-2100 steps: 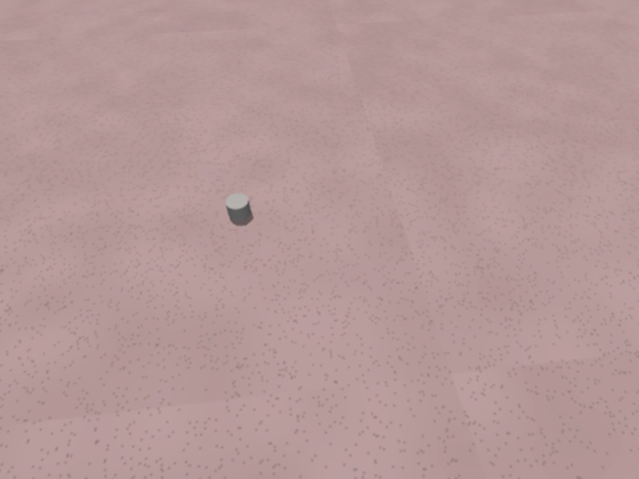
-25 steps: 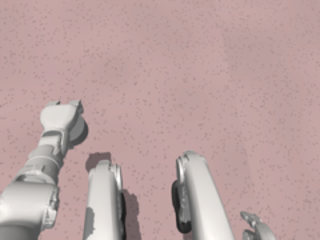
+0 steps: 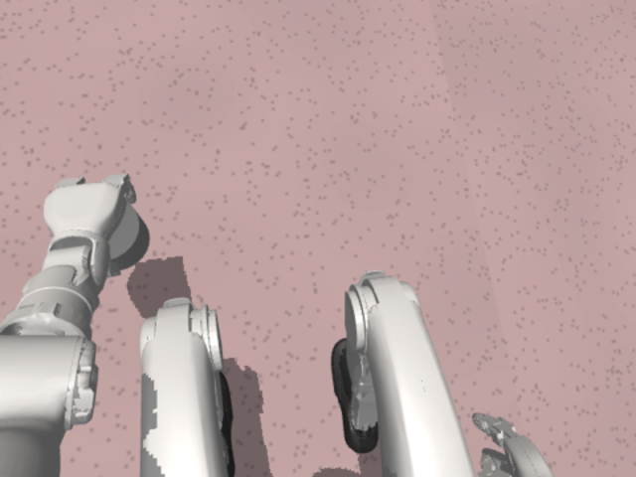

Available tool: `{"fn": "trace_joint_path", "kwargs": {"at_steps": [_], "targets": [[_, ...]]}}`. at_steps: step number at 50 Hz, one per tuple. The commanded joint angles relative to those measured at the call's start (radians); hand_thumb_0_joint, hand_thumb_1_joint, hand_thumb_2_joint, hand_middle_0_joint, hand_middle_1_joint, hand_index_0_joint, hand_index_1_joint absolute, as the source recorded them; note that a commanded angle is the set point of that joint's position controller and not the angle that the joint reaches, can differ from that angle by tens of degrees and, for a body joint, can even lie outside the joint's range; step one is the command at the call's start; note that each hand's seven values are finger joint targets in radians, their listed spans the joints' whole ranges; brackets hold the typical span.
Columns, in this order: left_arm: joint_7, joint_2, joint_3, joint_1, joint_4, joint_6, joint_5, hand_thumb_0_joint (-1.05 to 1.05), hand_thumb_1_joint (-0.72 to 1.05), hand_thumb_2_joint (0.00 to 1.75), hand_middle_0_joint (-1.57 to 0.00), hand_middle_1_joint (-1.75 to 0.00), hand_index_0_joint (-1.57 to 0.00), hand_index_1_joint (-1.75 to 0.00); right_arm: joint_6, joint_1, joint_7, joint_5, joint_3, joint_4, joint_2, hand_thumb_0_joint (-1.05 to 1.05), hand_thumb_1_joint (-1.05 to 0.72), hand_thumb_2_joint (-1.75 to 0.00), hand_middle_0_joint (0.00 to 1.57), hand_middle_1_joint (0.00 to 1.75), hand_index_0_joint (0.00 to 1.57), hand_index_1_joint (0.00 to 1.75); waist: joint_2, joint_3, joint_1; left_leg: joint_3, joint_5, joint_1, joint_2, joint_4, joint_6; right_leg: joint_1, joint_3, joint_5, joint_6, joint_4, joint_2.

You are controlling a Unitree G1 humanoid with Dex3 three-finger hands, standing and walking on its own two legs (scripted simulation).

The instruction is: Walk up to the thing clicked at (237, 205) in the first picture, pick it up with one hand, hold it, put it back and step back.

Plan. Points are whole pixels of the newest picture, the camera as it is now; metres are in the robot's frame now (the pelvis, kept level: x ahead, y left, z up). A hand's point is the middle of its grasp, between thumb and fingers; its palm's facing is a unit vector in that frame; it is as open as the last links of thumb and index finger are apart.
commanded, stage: crouch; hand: left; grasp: from above
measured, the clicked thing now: (108, 233) +0.43 +0.25 -0.21
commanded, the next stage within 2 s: lower in 0.26 s
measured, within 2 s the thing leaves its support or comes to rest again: neither
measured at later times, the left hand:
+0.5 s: hand (115, 236) +0.43 +0.24 -0.23, palm faces -0.48 -0.04 -0.88, open 11.8 cm
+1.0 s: hand (135, 235) +0.45 +0.23 -0.29, palm faces -0.46 -0.08 -0.89, open 11.8 cm
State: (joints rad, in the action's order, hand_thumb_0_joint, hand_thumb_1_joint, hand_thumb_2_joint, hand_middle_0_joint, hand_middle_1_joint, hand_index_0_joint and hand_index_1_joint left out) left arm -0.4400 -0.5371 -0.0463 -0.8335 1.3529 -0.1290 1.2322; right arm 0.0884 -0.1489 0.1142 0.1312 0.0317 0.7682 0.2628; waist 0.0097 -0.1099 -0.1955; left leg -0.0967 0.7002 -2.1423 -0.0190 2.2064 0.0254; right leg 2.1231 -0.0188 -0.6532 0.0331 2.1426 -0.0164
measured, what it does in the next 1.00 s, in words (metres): lowers itself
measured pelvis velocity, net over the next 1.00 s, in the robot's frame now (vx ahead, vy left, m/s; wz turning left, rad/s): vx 0.00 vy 0.00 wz -0.06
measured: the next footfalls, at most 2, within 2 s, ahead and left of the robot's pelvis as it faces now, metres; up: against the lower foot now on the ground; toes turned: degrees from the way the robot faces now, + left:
none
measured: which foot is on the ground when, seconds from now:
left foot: down 0.00-1.00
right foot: down 0.00-1.00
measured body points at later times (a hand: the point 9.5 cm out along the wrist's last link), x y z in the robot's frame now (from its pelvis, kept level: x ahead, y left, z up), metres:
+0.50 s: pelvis +0.00 +0.00 -0.05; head +0.23 +0.04 +0.34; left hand +0.46 +0.24 -0.18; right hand +0.04 -0.28 -0.16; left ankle +0.08 +0.13 -0.36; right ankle +0.10 -0.13 -0.36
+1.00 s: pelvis +0.00 +0.00 -0.08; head +0.26 +0.05 +0.29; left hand +0.47 +0.23 -0.24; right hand +0.02 -0.27 -0.18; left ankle +0.08 +0.13 -0.36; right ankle +0.10 -0.13 -0.36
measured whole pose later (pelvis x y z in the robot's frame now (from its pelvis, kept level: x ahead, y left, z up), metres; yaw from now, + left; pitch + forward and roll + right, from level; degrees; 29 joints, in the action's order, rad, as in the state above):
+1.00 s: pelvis +0.00 +0.00 -0.08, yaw -3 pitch +33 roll -7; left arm -0.59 -0.66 -0.16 -0.94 1.60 -0.18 1.30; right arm 0.14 -0.13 0.22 0.23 -0.06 0.80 0.29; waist -0.02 0.01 -0.29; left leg -0.16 0.73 -2.34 0.00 2.49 0.03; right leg 2.31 -0.05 -0.66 0.05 2.38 0.00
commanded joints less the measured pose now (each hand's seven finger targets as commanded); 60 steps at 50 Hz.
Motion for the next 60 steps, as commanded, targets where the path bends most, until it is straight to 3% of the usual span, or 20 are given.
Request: {"fn": "trace_joint_path", "kwargs": {"at_steps": [1,6,17,26,27,30,31,34,36,38,40,41,43,44,46,48,51,53,55,60], "targets": [[-0.06,-0.247,-0.039,-0.356,-0.129,-0.003,-0.009,0.0,0.43,1.15,-0.83,-1.02,-0.83,-1.02,0.016,-0.199,-0.005,-0.002,0.071,-0.021,0.218,0.0,-0.91,-0.9,0.2,0.3,0.2,0.3,0.203,-0.709,-0.012,0.094,-0.171,0.469,0.034,-0.219,-0.048,-0.35,-0.08,0.181,-0.066,-0.206,0.024],[-0.07,-0.257,-0.041,-0.388,-0.107,-0.009,0.0,0.0,0.43,1.11,-0.83,-0.99,-0.83,-0.99,0.02,-0.206,0.0,0.003,0.066,-0.009,0.23,0.0,-0.91,-0.9,0.2,0.3,0.2,0.3,0.212,-0.686,-0.027,0.093,-0.156,0.436,0.035,-0.191,-0.048,-0.309,-0.086,0.17,-0.067,-0.175,0.024],[-0.08,-0.273,-0.036,-0.416,-0.029,-0.014,0.002,0.0,0.42,1.14,-0.84,-0.98,-0.83,-0.99,0.021,-0.2,0.003,0.008,0.048,0.009,0.234,0.0,-0.91,-0.9,0.2,0.3,0.2,0.3,0.202,-0.666,-0.022,0.104,-0.132,0.352,0.039,-0.13,-0.054,-0.281,-0.089,0.15,-0.067,-0.131,0.032],[-0.087,-0.248,-0.012,-0.452,0.055,-0.035,0.018,0.0,0.36,1.11,-0.79,-0.99,-0.79,-1.0,0.034,-0.209,0.02,0.027,0.027,0.025,0.243,0.0,-0.91,-0.9,0.2,0.3,0.2,0.3,0.2,-0.607,-0.064,0.092,-0.135,0.324,0.039,-0.077,-0.05,-0.22,-0.113,0.154,-0.067,-0.077,0.035],[-0.097,-0.279,-0.033,-0.443,0.056,-0.038,0.021,0.0,0.36,1.11,-0.79,-0.97,-0.78,-0.98,0.034,-0.203,0.02,0.024,0.029,0.019,0.255,0.0,-0.9,-0.9,0.2,0.3,0.2,0.3,0.217,-0.605,-0.048,0.086,-0.136,0.322,0.042,-0.085,-0.048,-0.201,-0.117,0.149,-0.07,-0.068,0.034],[-0.113,-0.276,-0.037,-0.432,0.034,-0.05,0.038,0.0,0.38,1.11,-0.8,-0.99,-0.8,-1.0,0.035,-0.206,0.027,0.033,0.026,0.02,0.251,0.0,-0.91,-0.9,0.2,0.3,0.2,0.3,0.257,-0.638,-0.059,0.086,-0.177,0.357,0.04,-0.065,-0.043,-0.213,-0.121,0.191,-0.067,-0.043,0.034],[-0.121,-0.285,-0.043,-0.481,0.023,-0.057,0.037,0.0,0.38,1.12,-0.79,-1.0,-0.79,-1.0,0.04,-0.211,0.032,0.043,0.024,0.028,0.25,0.0,-0.91,-0.9,0.2,0.3,0.2,0.3,0.226,-0.624,-0.085,0.085,-0.163,0.338,0.039,-0.045,-0.046,-0.2,-0.125,0.185,-0.064,-0.039,0.035],[-0.144,-0.32,-0.076,-0.442,0.015,-0.062,0.039,0.0,0.35,1.13,-0.78,-1.01,-0.77,-1.01,0.042,-0.213,0.044,0.049,0.021,0.027,0.261,0.0,-0.91,-0.9,0.2,0.3,0.2,0.3,0.263,-0.65,-0.062,0.09,-0.189,0.333,0.04,-0.038,-0.047,-0.233,-0.122,0.21,-0.06,-0.032,0.037],[-0.163,-0.344,-0.095,-0.461,0.002,-0.061,0.056,0.0,0.37,1.12,-0.77,-1.03,-0.77,-1.03,0.045,-0.221,0.054,0.062,0.017,0.031,0.264,0.0,-0.9,-0.9,0.2,0.3,0.2,0.3,0.286,-0.652,-0.08,0.087,-0.209,0.349,0.038,-0.027,-0.044,-0.224,-0.133,0.229,-0.058,-0.01,0.035],[-0.171,-0.308,-0.067,-0.474,0.047,-0.055,0.056,0.0,0.39,1.12,-0.78,-1.04,-0.79,-1.03,0.05,-0.199,0.067,0.073,0.011,0.033,0.257,0.0,-0.91,-0.9,0.2,0.3,0.2,0.3,0.282,-0.631,-0.097,0.087,-0.17,0.328,0.036,-0.013,-0.046,-0.203,-0.134,0.203,-0.061,-0.011,0.043],[-0.182,-0.315,-0.082,-0.416,0.099,-0.044,0.043,0.0,0.34,1.11,-0.75,-0.99,-0.75,-0.99,0.052,-0.198,0.073,0.074,0.005,0.031,0.268,0.0,-0.9,-0.9,0.2,0.3,0.2,0.3,0.27,-0.619,-0.086,0.086,-0.178,0.3,0.037,-0.006,-0.049,-0.219,-0.136,0.213,-0.057,-0.008,0.042],[-0.19,-0.355,-0.111,-0.437,0.06,-0.046,0.047,0.0,0.32,1.13,-0.75,-0.97,-0.74,-0.98,0.052,-0.21,0.076,0.08,0.007,0.039,0.275,0.0,-0.9,-0.9,0.2,0.3,0.2,0.3,0.273,-0.636,-0.085,0.083,-0.193,0.316,0.037,-0.004,-0.048,-0.221,-0.139,0.224,-0.055,-0.001,0.042],[-0.187,-0.304,-0.072,-0.411,0.126,-0.037,0.053,0.0,0.32,1.11,-0.74,-0.99,-0.74,-0.99,0.056,-0.196,0.088,0.089,-0.006,0.037,0.264,0.0,-0.9,-0.9,0.2,0.3,0.2,0.3,0.279,-0.608,-0.1,0.084,-0.189,0.305,0.036,0.013,-0.047,-0.211,-0.14,0.228,-0.057,0.01,0.046],[-0.193,-0.351,-0.095,-0.478,0.083,-0.047,0.051,0.0,0.32,1.12,-0.74,-0.98,-0.73,-0.98,0.06,-0.204,0.091,0.092,-0.003,0.045,0.277,0.0,-0.9,-0.9,0.2,0.3,0.2,0.3,0.273,-0.604,-0.115,0.08,-0.184,0.29,0.034,0.025,-0.05,-0.203,-0.146,0.227,-0.054,0.009,0.048],[-0.197,-0.352,-0.104,-0.421,0.127,-0.047,0.047,0.0,0.3,1.1,-0.72,-0.99,-0.72,-0.99,0.062,-0.209,0.099,0.095,-0.015,0.044,0.276,0.0,-0.9,-0.9,0.2,0.3,0.2,0.3,0.275,-0.598,-0.099,0.077,-0.193,0.272,0.037,0.028,-0.049,-0.23,-0.145,0.232,-0.055,0.017,0.048],[-0.209,-0.396,-0.152,-0.398,0.123,-0.051,0.049,0.0,0.29,1.12,-0.72,-0.99,-0.72,-0.99,0.062,-0.198,0.102,0.094,-0.01,0.026,0.294,0.0,-0.89,-0.9,0.2,0.3,0.2,0.3,0.266,-0.613,-0.086,0.071,-0.2,0.273,0.037,0.022,-0.048,-0.231,-0.155,0.234,-0.055,0.023,0.048],[-0.207,-0.372,-0.123,-0.444,0.157,-0.059,0.064,0.0,0.33,1.1,-0.73,-1.0,-0.73,-0.99,0.07,-0.198,0.114,0.109,-0.016,0.03,0.295,0.0,-0.89,-0.89,0.2,0.3,0.2,0.3,0.285,-0.584,-0.13,0.067,-0.213,0.276,0.035,0.054,-0.047,-0.206,-0.163,0.258,-0.052,0.047,0.053],[-0.213,-0.369,-0.126,-0.428,0.158,-0.066,0.058,0.0,0.34,1.12,-0.74,-0.99,-0.74,-0.99,0.073,-0.195,0.117,0.107,-0.021,0.025,0.298,0.0,-0.89,-0.89,0.2,0.3,0.2,0.3,0.294,-0.577,-0.123,0.06,-0.203,0.273,0.035,0.049,-0.046,-0.203,-0.17,0.244,-0.051,0.045,0.053],[-0.218,-0.431,-0.156,-0.433,0.213,-0.074,0.075,0.0,0.37,1.1,-0.75,-1.01,-0.76,-1.0,0.081,-0.215,0.127,0.123,-0.027,0.04,0.315,0.0,-0.9,-0.9,0.2,0.3,0.2,0.3,0.279,-0.524,-0.145,0.062,-0.178,0.236,0.035,0.069,-0.048,-0.195,-0.175,0.227,-0.05,0.052,0.052],[-0.233,-0.421,-0.146,-0.44,0.213,-0.097,0.069,0.0,0.38,1.09,-0.76,-1.01,-0.77,-1.0,0.096,-0.2,0.142,0.135,-0.039,0.042,0.32,0.0,-0.89,-0.9,0.2,0.3,0.2,0.3,0.292,-0.526,-0.158,0.052,-0.163,0.238,0.033,0.084,-0.047,-0.205,-0.182,0.22,-0.047,0.047,0.059]]}}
